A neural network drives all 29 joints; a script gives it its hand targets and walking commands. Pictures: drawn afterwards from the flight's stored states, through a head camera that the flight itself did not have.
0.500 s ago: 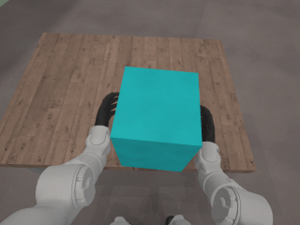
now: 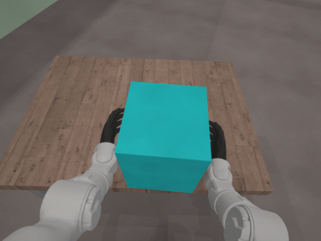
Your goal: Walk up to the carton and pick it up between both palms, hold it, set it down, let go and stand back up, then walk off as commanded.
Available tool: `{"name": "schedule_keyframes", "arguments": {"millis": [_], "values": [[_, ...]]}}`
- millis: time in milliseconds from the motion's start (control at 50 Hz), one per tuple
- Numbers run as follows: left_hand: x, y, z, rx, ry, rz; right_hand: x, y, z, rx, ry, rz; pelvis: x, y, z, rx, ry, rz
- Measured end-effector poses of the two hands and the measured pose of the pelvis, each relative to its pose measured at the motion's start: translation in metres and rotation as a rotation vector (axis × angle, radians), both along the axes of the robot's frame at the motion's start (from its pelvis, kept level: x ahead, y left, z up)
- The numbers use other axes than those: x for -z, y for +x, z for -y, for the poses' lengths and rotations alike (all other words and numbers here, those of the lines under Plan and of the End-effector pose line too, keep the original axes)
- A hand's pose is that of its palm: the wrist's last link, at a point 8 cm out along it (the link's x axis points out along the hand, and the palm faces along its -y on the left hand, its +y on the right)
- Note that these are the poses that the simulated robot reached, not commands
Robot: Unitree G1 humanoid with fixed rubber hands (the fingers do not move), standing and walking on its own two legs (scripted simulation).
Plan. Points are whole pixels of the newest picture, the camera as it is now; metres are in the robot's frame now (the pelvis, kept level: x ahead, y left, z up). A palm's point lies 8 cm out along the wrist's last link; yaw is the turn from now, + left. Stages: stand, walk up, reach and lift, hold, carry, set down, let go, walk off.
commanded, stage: reach and lift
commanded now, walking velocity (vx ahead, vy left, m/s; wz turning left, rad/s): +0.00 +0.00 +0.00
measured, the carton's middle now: (163, 141) +0.41 -0.01 -0.03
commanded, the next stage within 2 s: none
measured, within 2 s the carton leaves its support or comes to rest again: neither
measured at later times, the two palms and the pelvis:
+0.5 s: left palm (99, 122) +0.41 +0.14 +0.08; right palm (219, 130) +0.39 -0.15 +0.06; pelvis +0.01 +0.00 +0.03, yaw +1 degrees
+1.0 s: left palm (99, 113) +0.39 +0.13 +0.13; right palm (234, 115) +0.39 -0.16 +0.13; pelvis +0.02 -0.03 +0.04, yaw +3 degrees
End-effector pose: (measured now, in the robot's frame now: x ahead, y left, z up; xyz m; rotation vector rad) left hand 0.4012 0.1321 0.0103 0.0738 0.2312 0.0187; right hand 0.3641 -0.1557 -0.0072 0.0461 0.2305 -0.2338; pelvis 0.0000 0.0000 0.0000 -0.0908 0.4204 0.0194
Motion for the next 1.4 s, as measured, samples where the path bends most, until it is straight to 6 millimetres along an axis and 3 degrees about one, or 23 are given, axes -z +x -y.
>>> {"name": "schedule_keyframes", "arguments": {"millis": [360,740,1000,1140,1280,1400], "values": [[-0.054,0.007,-0.011,-0.032,0.002,0.043,-0.056,0.018,-0.01,-0.03,0.014,0.036,-0.019,0.008,-0.005,-0.012,-0.002,0.113],[-0.092,-0.001,-0.009,-0.097,0.021,0.05,-0.104,0.032,-0.005,-0.091,0.069,0.033,-0.035,0.022,0.014,-0.035,0.024,0.212],[-0.12,-0.012,0.001,-0.103,0.007,0.02,-0.134,0.023,0.005,-0.102,0.044,-0.006,-0.043,0.015,0.029,-0.042,0.049,0.309],[-0.152,-0.018,0.001,-0.1,0.014,0.066,-0.16,0.015,0.005,-0.104,0.023,0.036,-0.044,0.008,0.03,-0.044,0.052,0.339],[-0.164,-0.026,0.0,-0.093,0.032,0.029,-0.163,0.004,0.002,-0.113,-0.015,-0.004,-0.045,0.001,0.03,-0.05,0.059,0.401],[-0.182,-0.026,0.002,-0.103,0.048,0.053,-0.175,0.006,0.003,-0.12,-0.011,0.021,-0.046,0.001,0.032,-0.05,0.061,0.402]]}}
